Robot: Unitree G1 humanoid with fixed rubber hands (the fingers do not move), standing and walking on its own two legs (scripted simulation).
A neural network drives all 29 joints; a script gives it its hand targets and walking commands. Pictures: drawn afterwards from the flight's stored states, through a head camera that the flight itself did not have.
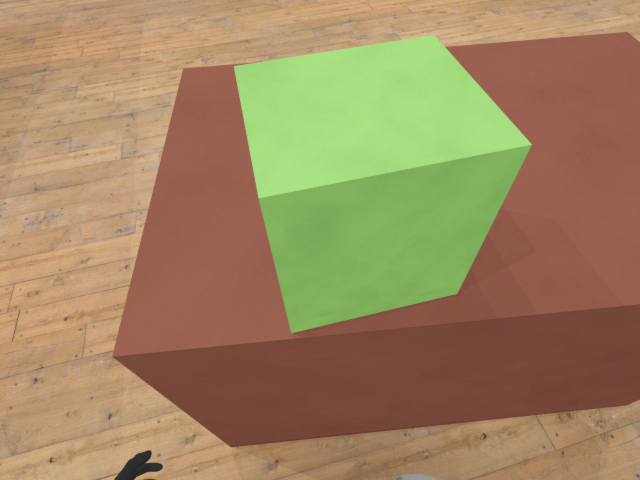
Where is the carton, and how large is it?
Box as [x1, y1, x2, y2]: [234, 35, 531, 332]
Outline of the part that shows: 434,35 234,66 258,197 291,332 456,293 531,145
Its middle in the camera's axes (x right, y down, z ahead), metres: +0.05 -0.06 +0.50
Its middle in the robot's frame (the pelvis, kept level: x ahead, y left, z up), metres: +0.44 -0.03 +0.10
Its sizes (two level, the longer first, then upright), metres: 0.245 0.214 0.272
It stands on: a pedestal, 0.72 m high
